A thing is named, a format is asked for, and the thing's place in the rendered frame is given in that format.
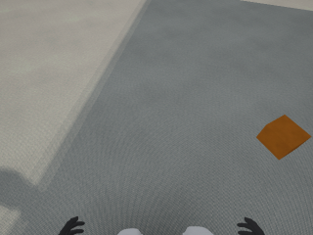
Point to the carton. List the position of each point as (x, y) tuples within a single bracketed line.
[(282, 136)]

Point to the left robot hand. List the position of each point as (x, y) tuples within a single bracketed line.
[(71, 224)]

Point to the right robot hand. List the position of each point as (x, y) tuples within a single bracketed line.
[(251, 225)]

